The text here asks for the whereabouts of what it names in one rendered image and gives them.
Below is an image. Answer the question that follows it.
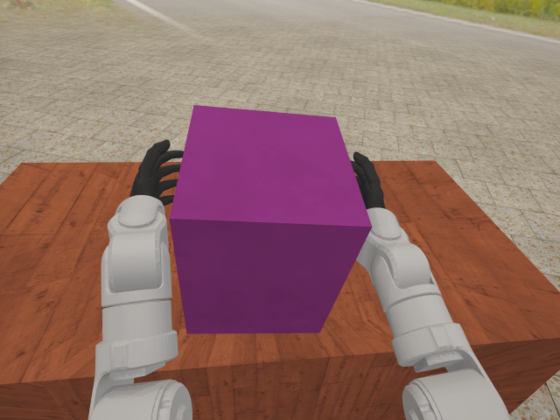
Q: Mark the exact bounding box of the right robot forearm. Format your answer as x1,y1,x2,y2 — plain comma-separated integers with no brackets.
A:
356,207,511,420

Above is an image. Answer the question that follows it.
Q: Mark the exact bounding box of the left robot forearm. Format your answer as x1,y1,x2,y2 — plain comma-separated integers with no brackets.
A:
88,195,179,420

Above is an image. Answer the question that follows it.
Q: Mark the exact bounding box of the pedestal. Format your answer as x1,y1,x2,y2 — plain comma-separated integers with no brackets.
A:
0,160,560,420

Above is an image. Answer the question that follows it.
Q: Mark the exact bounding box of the robot right upper arm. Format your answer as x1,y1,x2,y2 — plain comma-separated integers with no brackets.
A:
402,368,508,420

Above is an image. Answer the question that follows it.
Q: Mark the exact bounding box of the right robot hand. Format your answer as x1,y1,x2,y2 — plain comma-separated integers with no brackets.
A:
350,151,386,209

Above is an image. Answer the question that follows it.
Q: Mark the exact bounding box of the carton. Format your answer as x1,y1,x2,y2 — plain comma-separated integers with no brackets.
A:
169,105,372,334

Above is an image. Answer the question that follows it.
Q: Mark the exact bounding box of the robot left upper arm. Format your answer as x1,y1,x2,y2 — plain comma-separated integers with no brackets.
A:
91,379,193,420

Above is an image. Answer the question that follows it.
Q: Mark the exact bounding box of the left robot hand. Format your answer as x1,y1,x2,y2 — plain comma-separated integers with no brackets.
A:
130,140,184,206

